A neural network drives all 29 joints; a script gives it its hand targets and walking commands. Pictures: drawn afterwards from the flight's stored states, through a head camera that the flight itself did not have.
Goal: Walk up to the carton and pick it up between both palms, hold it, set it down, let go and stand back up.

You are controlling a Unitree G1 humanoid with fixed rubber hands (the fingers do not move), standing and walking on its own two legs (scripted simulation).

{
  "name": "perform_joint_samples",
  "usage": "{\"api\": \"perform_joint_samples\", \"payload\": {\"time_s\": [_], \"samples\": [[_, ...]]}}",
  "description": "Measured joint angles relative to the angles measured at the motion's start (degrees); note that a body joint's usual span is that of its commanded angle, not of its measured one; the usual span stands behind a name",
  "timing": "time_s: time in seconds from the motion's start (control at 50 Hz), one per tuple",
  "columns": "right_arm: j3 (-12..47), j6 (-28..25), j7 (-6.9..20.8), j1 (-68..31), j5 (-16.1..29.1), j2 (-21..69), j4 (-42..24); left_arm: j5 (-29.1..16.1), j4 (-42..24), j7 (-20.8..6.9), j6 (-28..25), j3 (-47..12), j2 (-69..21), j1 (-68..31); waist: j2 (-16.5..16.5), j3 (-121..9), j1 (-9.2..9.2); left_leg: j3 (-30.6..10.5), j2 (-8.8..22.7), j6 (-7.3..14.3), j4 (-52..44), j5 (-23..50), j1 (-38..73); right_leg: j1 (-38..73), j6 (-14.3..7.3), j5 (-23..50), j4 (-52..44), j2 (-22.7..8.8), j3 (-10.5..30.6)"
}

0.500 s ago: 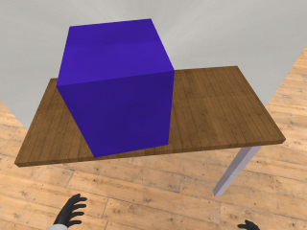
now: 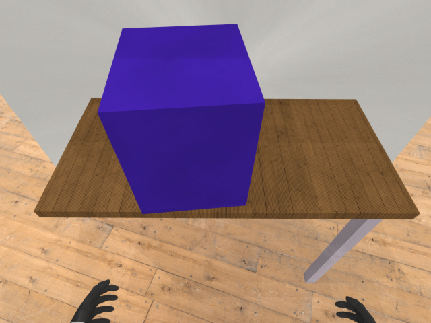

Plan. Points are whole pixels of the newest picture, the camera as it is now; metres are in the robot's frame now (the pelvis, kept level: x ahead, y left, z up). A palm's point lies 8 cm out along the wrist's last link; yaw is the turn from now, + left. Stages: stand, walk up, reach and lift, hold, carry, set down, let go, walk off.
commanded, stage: walk up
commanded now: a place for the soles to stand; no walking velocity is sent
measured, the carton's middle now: (188, 122) +0.50 +0.08 +0.08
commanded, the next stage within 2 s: none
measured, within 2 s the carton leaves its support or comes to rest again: neither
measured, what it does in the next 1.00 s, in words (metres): steps to the left: left foot, then right foot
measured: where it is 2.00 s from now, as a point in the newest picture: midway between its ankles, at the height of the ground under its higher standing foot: outside the picture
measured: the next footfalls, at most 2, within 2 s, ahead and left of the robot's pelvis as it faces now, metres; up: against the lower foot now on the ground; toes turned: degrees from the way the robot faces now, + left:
left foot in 0.40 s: +0.10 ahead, +0.21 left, +0.00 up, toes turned -4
right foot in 0.64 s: +0.11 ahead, -0.03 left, +0.00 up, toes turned +7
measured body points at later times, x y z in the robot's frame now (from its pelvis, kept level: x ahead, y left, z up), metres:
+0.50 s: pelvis +0.02 +0.08 -0.01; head +0.04 +0.09 +0.44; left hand +0.05 +0.37 -0.13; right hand +0.16 -0.18 -0.11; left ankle +0.05 +0.22 -0.73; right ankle +0.03 -0.08 -0.70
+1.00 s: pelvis +0.05 +0.10 +0.00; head +0.06 +0.09 +0.45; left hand +0.19 +0.36 -0.09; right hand +0.20 -0.17 -0.09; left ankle +0.05 +0.22 -0.73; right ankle +0.07 -0.03 -0.73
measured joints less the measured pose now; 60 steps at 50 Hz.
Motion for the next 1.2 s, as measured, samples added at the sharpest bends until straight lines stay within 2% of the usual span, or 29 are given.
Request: {"api": "perform_joint_samples", "payload": {"time_s": [0.12,0.14,0.2,0.26,0.3,0.36,0.4,0.42,0.46,0.52,0.58,0.64,0.68,0.74,0.88,1.2], "samples": [[-0.2,0.0,0.0,0.1,0.0,0.1,0.0,0.1,-0.2,0.0,0.1,0.2,0.3,0.1,-0.1,0.0,0.04,-1.0,-0.5,0.1,0.6,0.0,-0.5,0.1,0.1,-0.2,0.2,-0.4,-0.9],[-0.3,0.3,0.4,0.1,-0.5,-0.2,-0.2,0.8,-0.4,0.3,-0.1,0.5,0.1,0.4,0.2,0.0,-0.11,-1.4,-0.6,0.8,1.3,-0.7,-0.9,0.2,0.2,-0.3,0.3,-0.5,-1.3],[-1.5,2.3,2.0,0.4,-2.7,-0.8,-0.7,2.7,-0.6,2.5,-1.4,1.6,-0.1,2.6,0.6,0.1,-0.41,0.3,-1.0,2.0,11.5,-8.7,-4.6,0.5,0.1,-1.2,1.0,-1.7,-2.2],[-2.6,3.6,3.0,0.6,-3.5,-1.3,-0.8,3.7,0.4,4.2,-2.3,2.5,0.0,5.2,1.4,0.9,-0.02,1.1,0.2,1.8,19.3,-9.7,-7.9,1.9,1.1,-1.0,-0.2,-3.2,-3.1],[-3.1,3.7,3.6,0.7,-3.2,-1.0,-0.5,3.8,1.4,4.4,-2.5,2.9,0.5,6.8,1.9,1.5,0.49,1.2,1.9,1.5,18.4,-9.0,-8.2,3.2,2.0,-0.6,-1.3,-4.0,-3.6],[-2.9,3.0,4.0,0.7,-2.1,0.3,0.3,3.4,1.9,4.0,-2.3,3.5,1.7,8.4,1.4,2.0,1.62,1.3,3.7,1.6,10.7,-6.2,-5.7,3.9,3.3,-1.3,-0.8,-5.6,-3.8],[-2.7,1.9,3.7,0.8,-1.7,0.6,0.5,2.9,1.6,3.2,-1.7,3.6,2.2,9.3,1.0,2.1,2.15,1.9,3.4,2.0,3.8,-1.6,-2.4,2.7,3.6,-3.5,2.9,-6.9,-3.3],[-2.7,1.4,3.3,0.5,-1.7,1.0,1.0,2.6,1.6,2.8,-1.4,3.5,2.5,9.6,-0.1,2.4,2.04,2.3,2.3,1.4,4.1,-0.8,-2.2,1.9,3.0,-5.7,5.8,-8.0,-2.1],[-2.0,1.2,2.2,0.0,-1.3,1.5,1.6,1.7,1.2,2.4,-0.2,3.2,2.2,10.4,-0.9,2.1,1.63,2.8,1.3,0.9,6.2,-1.9,-2.8,-0.7,2.3,-14.1,12.0,-6.4,1.9],[-1.2,1.4,0.6,-0.6,-1.0,2.0,1.9,1.0,0.3,2.4,0.8,2.6,1.4,11.2,-1.2,1.4,0.57,3.4,1.2,1.6,5.1,-2.4,-1.9,-4.2,2.2,-17.1,19.0,-2.4,5.5],[-0.9,1.6,-0.1,-1.1,-1.5,1.5,1.6,1.1,-0.8,2.3,0.0,2.0,0.2,11.8,-0.9,0.9,-0.35,4.0,1.4,1.7,3.6,-2.1,-0.7,-4.2,2.3,-14.5,15.4,-0.4,5.1],[-0.6,2.0,-0.2,-2.0,-1.0,0.6,1.4,1.3,-2.4,2.0,-1.0,1.8,-0.5,12.2,-0.6,0.5,-0.36,4.9,1.5,1.4,5.2,-3.5,-0.7,-0.9,1.9,-3.7,4.4,0.7,4.5],[-0.5,2.2,0.0,-2.9,-0.3,-0.2,1.8,1.7,-2.6,1.8,-1.3,1.8,-1.3,11.5,0.8,0.6,0.01,4.9,2.4,1.2,7.0,-5.0,-0.9,-0.6,1.0,-0.9,3.9,1.7,4.7],[-0.2,2.2,0.1,-3.3,0.1,0.1,2.1,0.7,-2.7,1.5,-1.0,1.5,-1.3,10.2,1.0,-0.3,0.34,5.1,1.6,1.5,5.1,-4.6,0.5,-0.3,1.4,-2.8,4.0,1.5,5.8],[1.1,0.5,0.2,-4.6,-0.1,0.5,1.8,0.2,-4.4,0.8,-1.6,1.5,-0.2,6.7,0.4,-0.7,0.02,7.3,1.4,1.7,0.6,-3.1,2.4,0.3,2.1,-1.2,0.6,1.6,8.0],[0.5,1.5,0.6,-5.4,0.0,-0.7,1.4,0.5,-5.4,0.4,-1.1,1.8,-0.2,5.7,-0.3,-0.3,-0.11,11.3,3.0,1.5,1.2,-4.2,3.6,-0.9,2.1,-1.0,2.2,3.3,12.1]]}}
